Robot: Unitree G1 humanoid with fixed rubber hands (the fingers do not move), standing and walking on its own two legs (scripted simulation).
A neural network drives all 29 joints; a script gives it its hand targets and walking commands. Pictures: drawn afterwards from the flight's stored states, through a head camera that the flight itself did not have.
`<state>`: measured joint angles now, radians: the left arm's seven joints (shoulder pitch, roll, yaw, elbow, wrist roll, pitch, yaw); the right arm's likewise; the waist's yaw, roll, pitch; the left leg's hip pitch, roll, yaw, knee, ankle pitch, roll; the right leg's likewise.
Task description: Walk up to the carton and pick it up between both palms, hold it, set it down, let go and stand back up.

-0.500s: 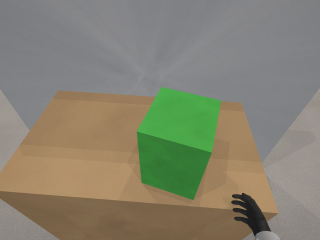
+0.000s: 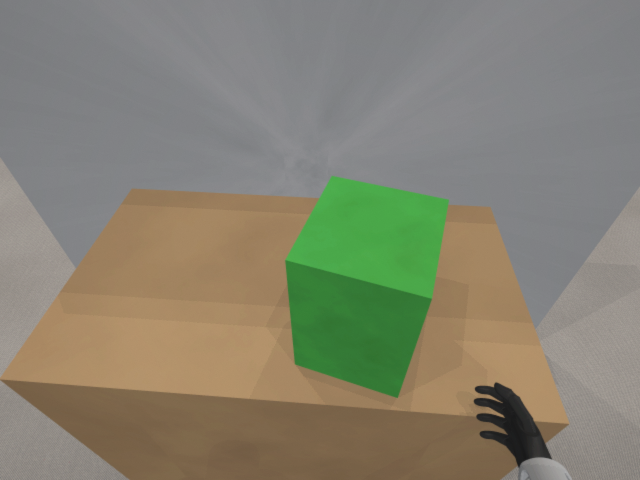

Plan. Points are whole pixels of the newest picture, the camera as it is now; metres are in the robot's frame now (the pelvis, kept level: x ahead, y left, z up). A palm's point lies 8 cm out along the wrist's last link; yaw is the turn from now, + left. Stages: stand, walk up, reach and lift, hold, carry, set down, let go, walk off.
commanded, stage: stand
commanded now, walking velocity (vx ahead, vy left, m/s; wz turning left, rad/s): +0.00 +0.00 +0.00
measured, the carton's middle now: (365, 289) +0.40 -0.03 +0.01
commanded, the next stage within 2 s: none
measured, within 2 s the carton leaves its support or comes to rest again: neither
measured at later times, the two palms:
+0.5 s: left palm out of the picture +0.07 +0.24 -0.12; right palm (526, 451) +0.20 -0.23 -0.04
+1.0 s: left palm out of the picture +0.09 +0.26 -0.12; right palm (525, 449) +0.20 -0.22 -0.04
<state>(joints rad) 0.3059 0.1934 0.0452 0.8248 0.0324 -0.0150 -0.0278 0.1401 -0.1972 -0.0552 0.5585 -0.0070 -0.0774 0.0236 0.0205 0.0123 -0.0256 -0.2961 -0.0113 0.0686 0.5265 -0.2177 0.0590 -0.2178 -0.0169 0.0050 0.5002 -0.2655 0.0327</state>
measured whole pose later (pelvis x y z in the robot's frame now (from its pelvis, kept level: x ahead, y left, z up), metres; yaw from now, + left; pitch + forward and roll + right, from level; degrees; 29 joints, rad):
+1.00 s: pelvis +0.01 +0.01 +0.00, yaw +0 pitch -3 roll -1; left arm 0.23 0.22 0.06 0.87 0.02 0.00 -0.03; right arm 0.14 -0.22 -0.04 0.56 -0.01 -0.09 0.02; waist 0.01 0.00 0.03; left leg -0.22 -0.03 0.08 0.48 -0.22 0.08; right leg -0.14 -0.03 0.02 0.45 -0.26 0.05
